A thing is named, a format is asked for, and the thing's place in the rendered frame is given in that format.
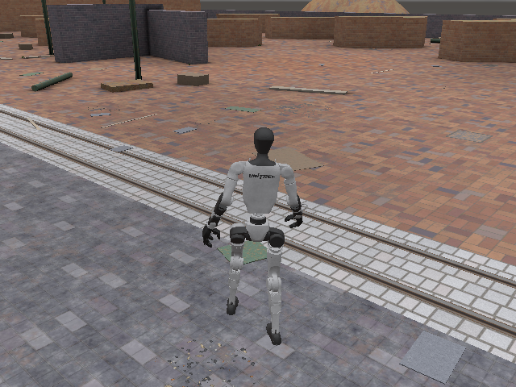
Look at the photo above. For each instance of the robot torso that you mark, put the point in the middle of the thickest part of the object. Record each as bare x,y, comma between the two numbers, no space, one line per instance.
260,187

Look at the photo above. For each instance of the left robot forearm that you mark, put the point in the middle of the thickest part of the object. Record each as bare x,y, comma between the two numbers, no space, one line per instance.
216,214

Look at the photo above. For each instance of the right robot forearm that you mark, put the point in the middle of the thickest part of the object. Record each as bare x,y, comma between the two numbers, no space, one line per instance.
297,210

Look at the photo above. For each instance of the left robot hand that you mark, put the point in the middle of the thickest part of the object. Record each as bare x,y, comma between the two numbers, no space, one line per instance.
206,235

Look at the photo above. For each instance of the right robot upper arm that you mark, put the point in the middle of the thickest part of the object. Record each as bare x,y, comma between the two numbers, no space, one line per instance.
290,184

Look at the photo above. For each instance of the right robot hand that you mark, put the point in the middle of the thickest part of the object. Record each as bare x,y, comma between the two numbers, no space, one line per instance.
296,224

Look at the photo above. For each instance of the right robot foot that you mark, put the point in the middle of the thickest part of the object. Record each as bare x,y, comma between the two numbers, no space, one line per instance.
275,338

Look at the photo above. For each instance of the left robot upper arm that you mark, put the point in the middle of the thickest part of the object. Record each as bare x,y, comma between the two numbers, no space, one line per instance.
232,177

